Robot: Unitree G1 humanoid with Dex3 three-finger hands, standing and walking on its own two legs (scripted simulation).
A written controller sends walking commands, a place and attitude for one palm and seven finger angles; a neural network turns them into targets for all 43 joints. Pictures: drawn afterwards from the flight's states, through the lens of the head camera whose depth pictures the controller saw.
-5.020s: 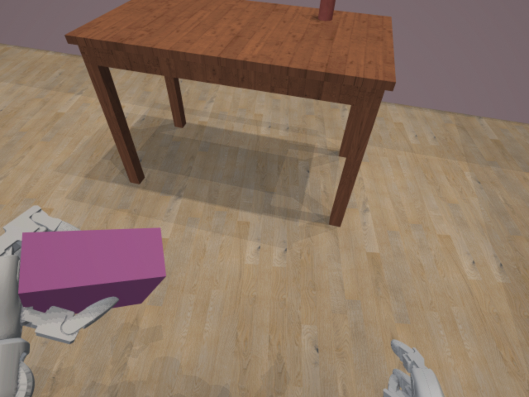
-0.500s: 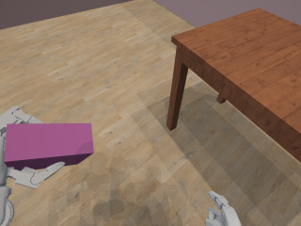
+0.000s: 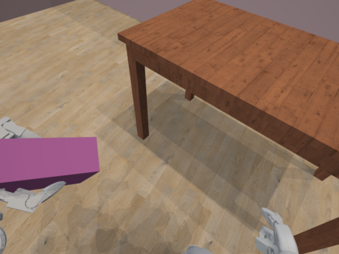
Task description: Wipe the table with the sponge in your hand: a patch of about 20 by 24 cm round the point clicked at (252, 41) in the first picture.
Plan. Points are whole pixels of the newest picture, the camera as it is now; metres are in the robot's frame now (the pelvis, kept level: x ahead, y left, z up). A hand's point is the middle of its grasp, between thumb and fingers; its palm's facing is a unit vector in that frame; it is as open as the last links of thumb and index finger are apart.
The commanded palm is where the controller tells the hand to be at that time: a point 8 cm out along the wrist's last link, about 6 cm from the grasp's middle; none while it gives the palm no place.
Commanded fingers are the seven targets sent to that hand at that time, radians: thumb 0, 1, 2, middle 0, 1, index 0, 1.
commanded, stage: turn to face it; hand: left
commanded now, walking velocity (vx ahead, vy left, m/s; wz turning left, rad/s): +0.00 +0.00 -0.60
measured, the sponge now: (62, 164) +0.23 +0.22 +0.15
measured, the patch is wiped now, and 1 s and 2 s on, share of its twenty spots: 0.00 0.00 0.00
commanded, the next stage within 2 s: take the last steps up to it in 1.70 s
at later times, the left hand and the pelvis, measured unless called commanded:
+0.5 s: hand (144, 168) +0.22 +0.07 +0.19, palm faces +0.06 -0.80 -0.60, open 9.9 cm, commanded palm +0.18 +0.14 +0.19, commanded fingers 0.00 0.10 1.30 -1.20 -1.60 -1.20 -1.60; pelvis -0.06 -0.08 +0.01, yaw -18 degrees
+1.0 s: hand (185, 190) +0.20 +0.01 +0.17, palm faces -0.09 -0.87 -0.48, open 9.9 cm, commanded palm +0.17 +0.06 +0.19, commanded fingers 0.00 0.10 1.30 -1.20 -1.60 -1.20 -1.60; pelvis -0.12 -0.08 +0.00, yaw -35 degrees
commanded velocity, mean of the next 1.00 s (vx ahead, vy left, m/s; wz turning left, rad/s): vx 0.00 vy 0.00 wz -0.60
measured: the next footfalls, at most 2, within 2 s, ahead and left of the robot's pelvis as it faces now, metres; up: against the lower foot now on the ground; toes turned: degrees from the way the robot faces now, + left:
right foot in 0.24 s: +0.00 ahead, -0.16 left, +0.00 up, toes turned -16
left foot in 0.78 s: -0.02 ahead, +0.07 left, +0.00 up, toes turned -23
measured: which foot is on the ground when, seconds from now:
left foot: down 0.00-0.26, up 0.28-0.76, down 0.78-1.00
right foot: up 0.00-0.22, down 0.24-0.80, up 0.82-1.00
